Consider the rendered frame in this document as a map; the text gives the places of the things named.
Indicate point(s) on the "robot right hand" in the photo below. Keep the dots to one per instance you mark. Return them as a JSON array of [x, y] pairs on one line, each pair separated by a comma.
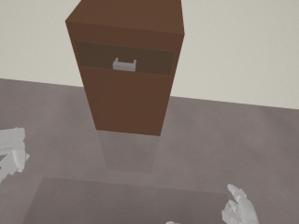
[[243, 211]]

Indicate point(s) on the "handle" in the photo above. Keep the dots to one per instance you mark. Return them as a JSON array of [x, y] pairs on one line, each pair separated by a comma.
[[124, 66]]

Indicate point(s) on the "cabinet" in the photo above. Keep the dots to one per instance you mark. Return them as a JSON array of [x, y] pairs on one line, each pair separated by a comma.
[[126, 101]]

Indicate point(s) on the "robot left hand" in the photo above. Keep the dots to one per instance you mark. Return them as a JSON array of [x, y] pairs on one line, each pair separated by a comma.
[[12, 145]]

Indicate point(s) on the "drawer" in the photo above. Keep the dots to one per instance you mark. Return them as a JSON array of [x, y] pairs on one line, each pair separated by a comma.
[[149, 61]]

